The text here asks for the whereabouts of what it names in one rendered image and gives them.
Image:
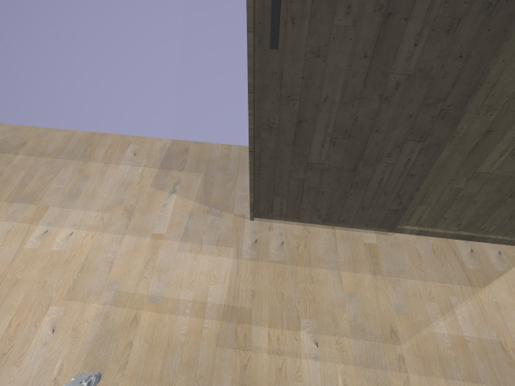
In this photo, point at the wardrobe door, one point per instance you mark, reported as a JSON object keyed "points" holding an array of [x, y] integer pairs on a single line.
{"points": [[353, 110], [471, 187]]}

